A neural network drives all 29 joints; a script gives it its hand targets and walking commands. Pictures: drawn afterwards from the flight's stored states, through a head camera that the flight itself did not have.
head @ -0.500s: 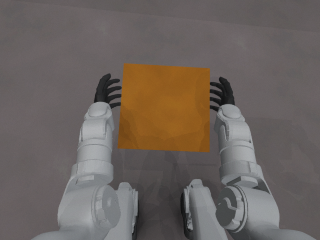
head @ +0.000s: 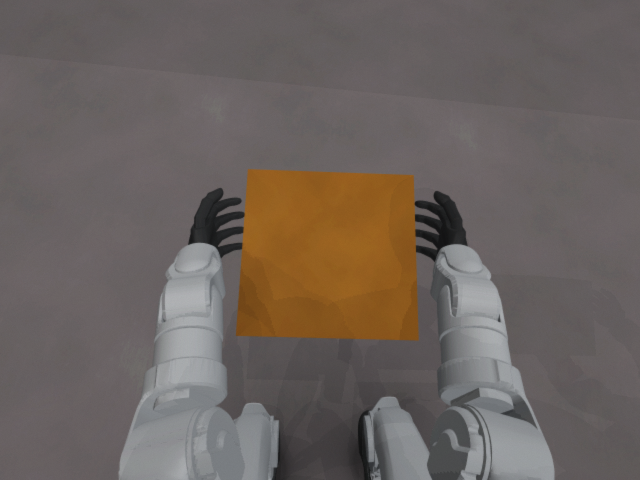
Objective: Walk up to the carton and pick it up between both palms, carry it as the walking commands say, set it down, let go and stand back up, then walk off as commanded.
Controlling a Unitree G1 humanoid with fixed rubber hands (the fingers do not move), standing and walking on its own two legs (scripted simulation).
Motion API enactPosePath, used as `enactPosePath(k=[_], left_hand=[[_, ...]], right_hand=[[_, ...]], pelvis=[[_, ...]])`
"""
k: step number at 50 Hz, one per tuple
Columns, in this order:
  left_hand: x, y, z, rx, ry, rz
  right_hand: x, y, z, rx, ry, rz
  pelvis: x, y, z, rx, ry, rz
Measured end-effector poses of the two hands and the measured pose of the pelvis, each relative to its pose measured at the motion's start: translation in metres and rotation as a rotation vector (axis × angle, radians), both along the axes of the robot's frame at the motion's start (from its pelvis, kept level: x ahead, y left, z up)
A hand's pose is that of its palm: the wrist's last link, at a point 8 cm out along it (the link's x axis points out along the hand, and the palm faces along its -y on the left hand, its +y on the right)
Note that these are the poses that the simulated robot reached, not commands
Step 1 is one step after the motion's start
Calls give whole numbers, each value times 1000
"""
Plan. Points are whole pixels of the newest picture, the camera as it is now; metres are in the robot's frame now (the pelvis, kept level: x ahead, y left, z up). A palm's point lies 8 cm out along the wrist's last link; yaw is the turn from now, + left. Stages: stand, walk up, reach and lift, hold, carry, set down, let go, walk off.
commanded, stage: reach and lift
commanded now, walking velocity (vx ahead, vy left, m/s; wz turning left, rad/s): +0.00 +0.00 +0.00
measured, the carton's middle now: (326, 261) +0.42 -0.01 -0.11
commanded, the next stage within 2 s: none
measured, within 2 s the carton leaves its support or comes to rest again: neither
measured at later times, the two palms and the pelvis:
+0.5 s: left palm (178, 244) +0.39 +0.16 +0.04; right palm (464, 240) +0.38 -0.16 +0.04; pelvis +0.03 +0.01 +0.07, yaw +0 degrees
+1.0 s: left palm (162, 232) +0.37 +0.15 +0.11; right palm (505, 231) +0.36 -0.16 +0.11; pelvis +0.04 +0.00 +0.10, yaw +0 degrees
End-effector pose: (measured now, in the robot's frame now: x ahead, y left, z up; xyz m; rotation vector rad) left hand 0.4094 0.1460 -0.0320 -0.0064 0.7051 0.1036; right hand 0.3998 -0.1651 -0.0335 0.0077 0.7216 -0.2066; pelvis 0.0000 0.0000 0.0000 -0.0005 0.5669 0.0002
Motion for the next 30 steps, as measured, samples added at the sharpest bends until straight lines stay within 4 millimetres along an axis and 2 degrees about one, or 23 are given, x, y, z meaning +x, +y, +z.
enactPosePath(k=[15,30], left_hand=[[-14,7,39,2,16,6],[-27,12,81,12,8,13]], right_hand=[[-9,5,43,13,5,26],[-21,10,86,18,-14,41]], pelvis=[[16,3,43,-5,-87,4],[29,6,76,-6,-198,7]])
